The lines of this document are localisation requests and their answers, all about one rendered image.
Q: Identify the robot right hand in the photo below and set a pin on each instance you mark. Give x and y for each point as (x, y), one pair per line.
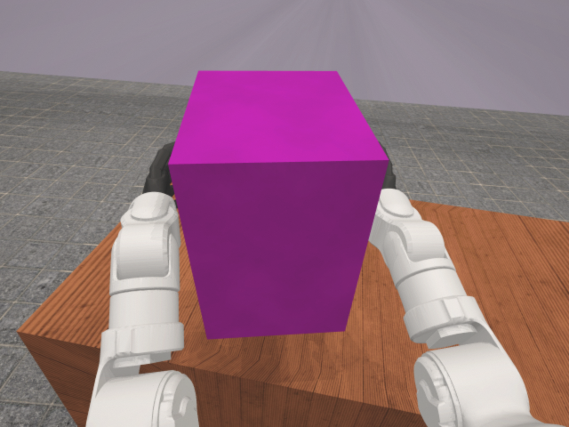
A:
(390, 178)

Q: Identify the pedestal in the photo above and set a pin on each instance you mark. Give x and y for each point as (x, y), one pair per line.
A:
(516, 267)

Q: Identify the robot left hand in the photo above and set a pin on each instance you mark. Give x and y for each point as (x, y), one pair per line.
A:
(159, 178)

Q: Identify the left robot upper arm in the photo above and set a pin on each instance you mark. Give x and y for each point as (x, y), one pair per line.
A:
(159, 399)

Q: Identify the right robot forearm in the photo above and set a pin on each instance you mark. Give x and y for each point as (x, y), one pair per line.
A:
(438, 311)

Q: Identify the right robot upper arm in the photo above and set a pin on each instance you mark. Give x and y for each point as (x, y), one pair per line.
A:
(471, 385)

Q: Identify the left robot forearm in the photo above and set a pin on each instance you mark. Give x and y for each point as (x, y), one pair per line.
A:
(144, 322)

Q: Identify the carton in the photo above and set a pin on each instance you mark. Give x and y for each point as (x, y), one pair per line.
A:
(277, 177)

